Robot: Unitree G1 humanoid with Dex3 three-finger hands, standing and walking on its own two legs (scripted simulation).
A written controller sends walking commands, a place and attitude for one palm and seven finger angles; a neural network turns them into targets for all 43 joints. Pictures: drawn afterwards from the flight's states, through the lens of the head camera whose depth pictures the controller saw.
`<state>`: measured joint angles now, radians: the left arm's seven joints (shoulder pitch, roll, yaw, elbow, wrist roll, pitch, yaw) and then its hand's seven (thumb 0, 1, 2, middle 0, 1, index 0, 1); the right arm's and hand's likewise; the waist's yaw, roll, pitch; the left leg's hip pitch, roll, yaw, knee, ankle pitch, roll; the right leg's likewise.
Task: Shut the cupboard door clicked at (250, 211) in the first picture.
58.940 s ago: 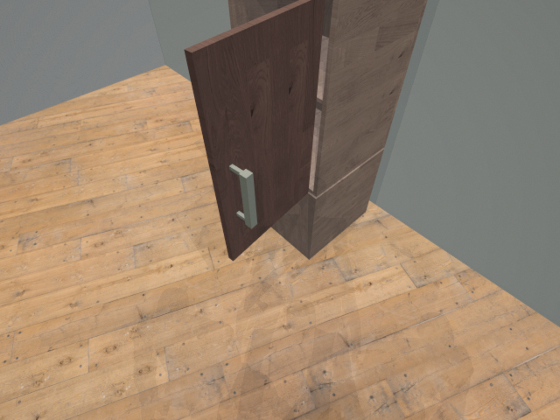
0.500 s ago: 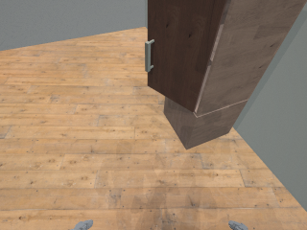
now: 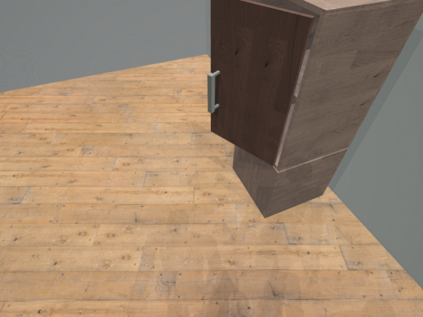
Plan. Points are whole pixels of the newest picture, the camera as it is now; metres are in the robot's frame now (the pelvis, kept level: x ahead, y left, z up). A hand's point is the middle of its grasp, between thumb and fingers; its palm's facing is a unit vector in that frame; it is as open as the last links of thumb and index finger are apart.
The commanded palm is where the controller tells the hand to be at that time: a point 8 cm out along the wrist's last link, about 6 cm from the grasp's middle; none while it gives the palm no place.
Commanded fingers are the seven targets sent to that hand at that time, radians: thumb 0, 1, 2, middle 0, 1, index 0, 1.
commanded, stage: let the arm hang, fingers relaxed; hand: left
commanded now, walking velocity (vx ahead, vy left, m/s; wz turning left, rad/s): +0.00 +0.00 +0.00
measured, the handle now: (214, 92) +0.96 +0.04 -0.10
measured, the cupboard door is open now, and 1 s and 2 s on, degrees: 26 26 26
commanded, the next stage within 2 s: look to check the result in 0.34 s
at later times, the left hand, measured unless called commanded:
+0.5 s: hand out of the picture +0.01 +0.17 -0.17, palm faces +0.03 -0.98 -0.20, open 7.4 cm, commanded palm none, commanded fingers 0.00 0.90 0.90 -0.20 -0.30 -0.20 -0.30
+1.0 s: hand out of the picture +0.06 +0.18 -0.17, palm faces +0.02 -0.97 -0.23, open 7.4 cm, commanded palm none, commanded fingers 0.00 0.90 0.90 -0.20 -0.30 -0.20 -0.30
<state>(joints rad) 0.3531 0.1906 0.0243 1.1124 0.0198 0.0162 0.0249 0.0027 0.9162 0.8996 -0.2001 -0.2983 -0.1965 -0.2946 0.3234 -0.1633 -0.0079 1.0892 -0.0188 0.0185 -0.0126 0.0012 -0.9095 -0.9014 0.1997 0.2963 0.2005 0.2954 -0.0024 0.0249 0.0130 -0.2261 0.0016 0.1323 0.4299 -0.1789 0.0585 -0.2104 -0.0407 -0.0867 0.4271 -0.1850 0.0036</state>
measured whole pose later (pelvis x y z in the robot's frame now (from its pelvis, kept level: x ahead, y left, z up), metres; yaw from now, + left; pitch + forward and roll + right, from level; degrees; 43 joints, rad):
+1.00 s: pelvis +0.03 -0.01 +0.01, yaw +0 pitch -2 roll +0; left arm 0.22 0.21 0.02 1.13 0.02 -0.01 0.02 0.00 0.91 0.90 -0.20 -0.30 -0.20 -0.29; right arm 0.22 -0.21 -0.01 1.12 -0.01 0.00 -0.02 0.00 -0.91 -0.90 0.20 0.30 0.20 0.30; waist -0.01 0.00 0.04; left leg -0.14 0.01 0.12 0.36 -0.19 0.03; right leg -0.12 -0.02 -0.10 0.36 -0.21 -0.01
